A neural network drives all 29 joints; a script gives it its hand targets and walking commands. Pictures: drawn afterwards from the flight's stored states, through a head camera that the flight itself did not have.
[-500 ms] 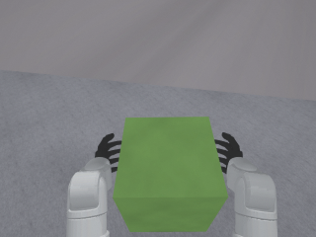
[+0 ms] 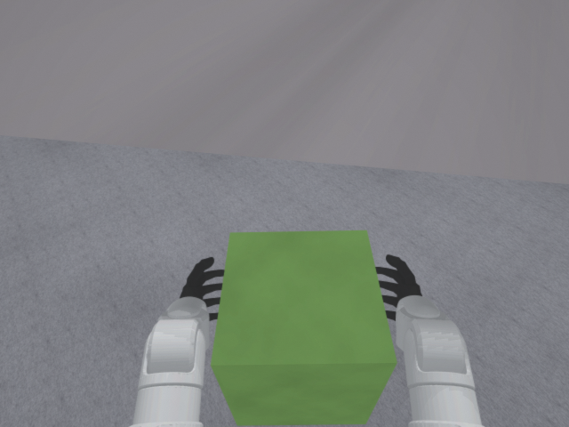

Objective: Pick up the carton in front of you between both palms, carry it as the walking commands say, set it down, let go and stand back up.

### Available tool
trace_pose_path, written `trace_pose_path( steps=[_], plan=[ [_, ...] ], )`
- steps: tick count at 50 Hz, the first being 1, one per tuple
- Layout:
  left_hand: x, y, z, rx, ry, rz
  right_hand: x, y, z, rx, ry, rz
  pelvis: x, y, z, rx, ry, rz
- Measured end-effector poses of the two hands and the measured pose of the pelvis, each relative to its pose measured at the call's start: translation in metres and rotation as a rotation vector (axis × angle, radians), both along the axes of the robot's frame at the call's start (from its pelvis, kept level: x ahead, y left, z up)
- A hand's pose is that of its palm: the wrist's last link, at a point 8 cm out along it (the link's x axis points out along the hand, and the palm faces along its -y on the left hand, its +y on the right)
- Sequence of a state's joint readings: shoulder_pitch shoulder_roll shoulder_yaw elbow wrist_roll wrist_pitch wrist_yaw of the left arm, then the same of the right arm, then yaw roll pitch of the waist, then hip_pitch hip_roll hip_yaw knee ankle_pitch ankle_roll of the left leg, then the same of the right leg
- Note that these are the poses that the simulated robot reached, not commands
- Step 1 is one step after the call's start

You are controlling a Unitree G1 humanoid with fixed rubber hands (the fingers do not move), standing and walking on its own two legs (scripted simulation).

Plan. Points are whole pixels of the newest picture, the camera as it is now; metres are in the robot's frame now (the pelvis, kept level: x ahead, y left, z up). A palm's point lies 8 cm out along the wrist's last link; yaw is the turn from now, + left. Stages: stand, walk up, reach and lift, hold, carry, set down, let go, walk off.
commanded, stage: carry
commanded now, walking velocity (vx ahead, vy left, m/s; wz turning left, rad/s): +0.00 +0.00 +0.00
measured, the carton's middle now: (299, 331) +0.28 +0.00 -0.04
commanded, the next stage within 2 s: hold in 0.44 s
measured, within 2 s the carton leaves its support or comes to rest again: neither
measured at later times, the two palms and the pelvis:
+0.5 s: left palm (191, 311) +0.27 +0.15 +0.04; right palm (403, 311) +0.27 -0.15 +0.04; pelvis -0.02 +0.00 +0.00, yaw +1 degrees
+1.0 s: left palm (173, 328) +0.24 +0.17 +0.05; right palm (388, 298) +0.29 -0.12 +0.05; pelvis -0.03 -0.02 +0.01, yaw +9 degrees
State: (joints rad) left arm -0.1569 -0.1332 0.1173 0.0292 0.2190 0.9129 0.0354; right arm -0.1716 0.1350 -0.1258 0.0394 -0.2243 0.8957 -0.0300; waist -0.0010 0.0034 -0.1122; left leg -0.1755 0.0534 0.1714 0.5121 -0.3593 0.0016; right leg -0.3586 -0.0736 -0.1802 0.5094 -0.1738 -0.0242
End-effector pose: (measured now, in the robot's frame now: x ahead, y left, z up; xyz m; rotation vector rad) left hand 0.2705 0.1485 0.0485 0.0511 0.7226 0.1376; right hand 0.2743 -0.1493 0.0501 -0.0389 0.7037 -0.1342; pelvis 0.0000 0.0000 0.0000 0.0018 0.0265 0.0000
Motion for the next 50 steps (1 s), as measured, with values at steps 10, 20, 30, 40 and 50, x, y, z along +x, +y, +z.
trace_pose_path(
  steps=[10,20,30,40,50],
  plan=[
    [0.009,0.001,-0.014,0.01,-0.035,-0.006,0.009,0.001,-0.014,-0.013,-0.035,0.009,-0.013,0.0,0.0,0.003,0.001,-0.002],
    [0.008,0.002,-0.008,0.002,-0.071,-0.004,0.007,0.002,-0.008,-0.001,-0.07,-0.002,-0.014,0.002,-0.002,0.001,0.006,-0.001],
    [-0.013,0.016,-0.007,0.024,-0.042,0.026,-0.004,0.016,-0.011,-0.005,-0.043,0.048,-0.019,0.003,0.008,-0.001,-0.105,0.058],
    [-0.034,0.028,0.0,0.021,-0.054,0.119,0.003,0.03,-0.002,0.001,-0.056,0.132,-0.029,-0.008,0.008,0.007,-0.149,0.121],
    [-0.03,0.02,0.001,0.015,-0.053,0.155,0.015,0.025,-0.001,0.029,-0.053,0.139,-0.031,-0.024,0.006,0.009,-0.156,0.153]
  ],
)
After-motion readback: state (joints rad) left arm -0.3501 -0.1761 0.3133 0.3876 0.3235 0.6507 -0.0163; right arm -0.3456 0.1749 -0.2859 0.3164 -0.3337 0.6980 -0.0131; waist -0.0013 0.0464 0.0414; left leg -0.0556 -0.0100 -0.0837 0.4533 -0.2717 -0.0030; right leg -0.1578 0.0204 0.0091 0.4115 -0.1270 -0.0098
